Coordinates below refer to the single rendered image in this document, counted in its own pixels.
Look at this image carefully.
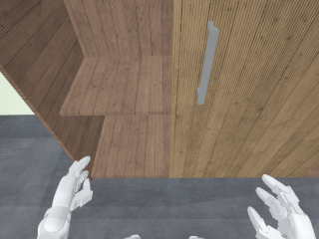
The handle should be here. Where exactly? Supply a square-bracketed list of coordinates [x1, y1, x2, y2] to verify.
[197, 21, 219, 105]

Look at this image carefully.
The right robot hand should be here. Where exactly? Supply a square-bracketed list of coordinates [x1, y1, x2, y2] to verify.
[247, 174, 316, 239]

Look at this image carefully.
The left robot hand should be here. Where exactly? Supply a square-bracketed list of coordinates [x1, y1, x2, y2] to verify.
[52, 156, 93, 211]

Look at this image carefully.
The robot left forearm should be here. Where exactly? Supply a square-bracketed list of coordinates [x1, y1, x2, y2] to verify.
[37, 206, 72, 239]

